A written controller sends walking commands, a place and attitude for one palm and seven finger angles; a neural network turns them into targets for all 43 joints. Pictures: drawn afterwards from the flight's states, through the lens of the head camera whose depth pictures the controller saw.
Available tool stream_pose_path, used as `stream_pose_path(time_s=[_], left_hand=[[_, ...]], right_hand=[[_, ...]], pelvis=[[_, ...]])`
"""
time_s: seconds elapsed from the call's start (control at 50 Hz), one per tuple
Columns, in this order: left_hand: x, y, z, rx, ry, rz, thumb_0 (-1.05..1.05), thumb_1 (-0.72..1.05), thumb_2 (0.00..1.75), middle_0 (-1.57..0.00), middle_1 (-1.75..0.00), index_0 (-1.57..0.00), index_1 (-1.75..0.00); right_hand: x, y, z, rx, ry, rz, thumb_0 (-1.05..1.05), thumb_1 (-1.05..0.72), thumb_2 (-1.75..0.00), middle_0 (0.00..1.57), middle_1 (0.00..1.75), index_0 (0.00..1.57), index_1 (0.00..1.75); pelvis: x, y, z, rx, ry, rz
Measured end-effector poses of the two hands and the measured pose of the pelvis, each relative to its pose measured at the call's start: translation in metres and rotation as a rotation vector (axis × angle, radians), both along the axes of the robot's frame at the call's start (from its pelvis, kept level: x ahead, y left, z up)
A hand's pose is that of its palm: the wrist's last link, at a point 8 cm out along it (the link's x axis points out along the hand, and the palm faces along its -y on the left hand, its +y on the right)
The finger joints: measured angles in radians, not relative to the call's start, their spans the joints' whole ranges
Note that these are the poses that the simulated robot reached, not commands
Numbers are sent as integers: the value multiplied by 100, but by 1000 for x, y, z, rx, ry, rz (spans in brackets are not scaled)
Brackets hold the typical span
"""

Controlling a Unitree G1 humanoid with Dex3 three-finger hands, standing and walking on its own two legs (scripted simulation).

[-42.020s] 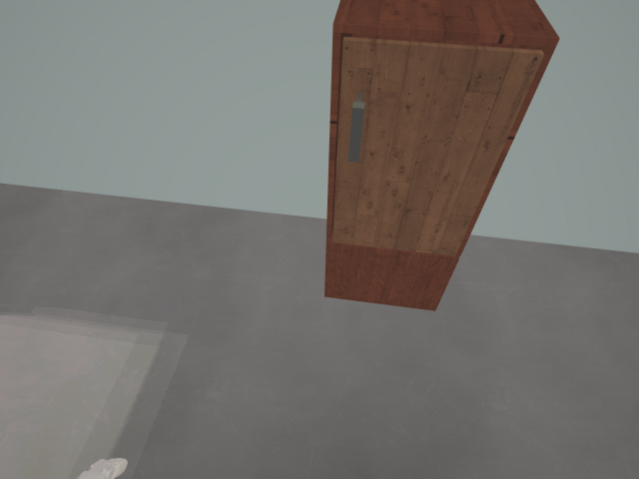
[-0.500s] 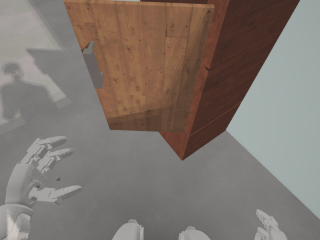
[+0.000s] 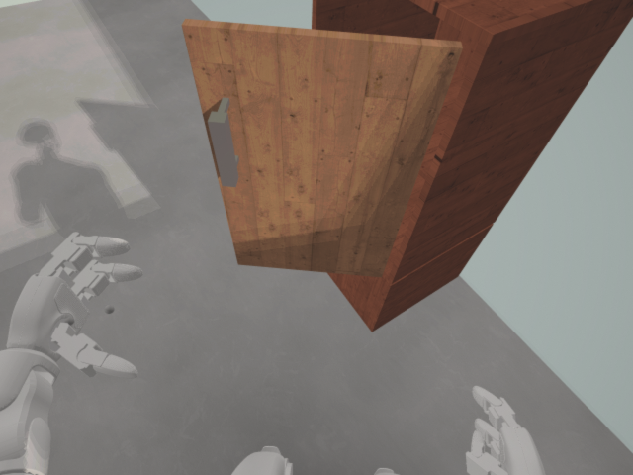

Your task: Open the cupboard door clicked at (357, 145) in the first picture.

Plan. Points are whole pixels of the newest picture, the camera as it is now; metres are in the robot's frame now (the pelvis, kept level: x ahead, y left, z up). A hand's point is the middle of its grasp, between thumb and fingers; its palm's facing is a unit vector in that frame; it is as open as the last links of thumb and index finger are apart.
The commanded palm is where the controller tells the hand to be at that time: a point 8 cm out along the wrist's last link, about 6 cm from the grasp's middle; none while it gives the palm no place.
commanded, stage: raise the hand with hooked fingers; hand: left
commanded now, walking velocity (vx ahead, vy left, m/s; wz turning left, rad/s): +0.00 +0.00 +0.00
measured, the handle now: (227, 143) +0.58 +0.20 +0.05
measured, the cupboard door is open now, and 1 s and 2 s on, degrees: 53 53 53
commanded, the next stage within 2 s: move the hooked fingers beside the handle in 0.62 s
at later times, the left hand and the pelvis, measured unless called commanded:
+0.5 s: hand (120, 294) +0.29 +0.25 +0.07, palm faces +0.01 -1.00 -0.04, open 13.9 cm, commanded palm +0.26 +0.30 +0.07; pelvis +0.00 -0.01 +0.01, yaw -1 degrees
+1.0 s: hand (135, 268) +0.33 +0.25 +0.07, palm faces +0.01 -1.00 -0.01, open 13.9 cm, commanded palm +0.31 +0.30 +0.07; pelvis +0.00 -0.03 +0.00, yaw +0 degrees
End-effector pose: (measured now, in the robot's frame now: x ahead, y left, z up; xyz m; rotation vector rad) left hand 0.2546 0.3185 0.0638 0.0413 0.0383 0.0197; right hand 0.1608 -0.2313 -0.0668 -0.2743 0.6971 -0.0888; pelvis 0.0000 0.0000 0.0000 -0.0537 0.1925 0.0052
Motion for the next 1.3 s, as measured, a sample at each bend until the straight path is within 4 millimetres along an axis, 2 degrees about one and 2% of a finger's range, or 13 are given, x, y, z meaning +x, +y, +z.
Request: stream_pose_path(time_s=[0.18,0.36,0.82,1.0,1.16,1.3], left_hand=[[15,9,13,0,-13,-7,-1,-49,31,-30,-120,-30,-120],[18,-2,9,-14,3,-22,-1,-49,30,-30,-120,-30,-120],[18,-19,7,-20,-6,-4,-1,-50,30,-30,-120,-30,-120],[51,-14,5,-30,-9,-8,-1,-50,30,-30,-120,-30,-120],[84,-13,5,-40,-4,-27,-1,-49,30,-30,-120,-30,-120],[101,-9,2,-44,-11,-26,-1,-49,30,-30,-120,-30,-120]], right_hand=[[-20,-17,0,-33,56,-46,1,-90,-90,21,30,21,30],[-33,-31,2,-40,75,-79,1,-90,-90,20,30,21,30],[-17,-40,-3,-18,50,-59,1,-90,-90,20,30,21,30],[-29,-49,-11,-45,106,-81,1,-90,-90,20,30,21,30],[-55,-53,-17,-51,187,-131,1,-90,-90,20,30,21,30],[-78,-53,-21,-58,267,-171,1,-90,-90,20,30,21,30]], pelvis=[[0,-1,5,3,-9,-3],[0,-6,7,12,-7,-14],[-1,-24,4,20,-7,-10],[-4,-26,0,17,10,-8],[-1,-22,-1,17,36,-24],[1,-17,-3,13,55,-34]])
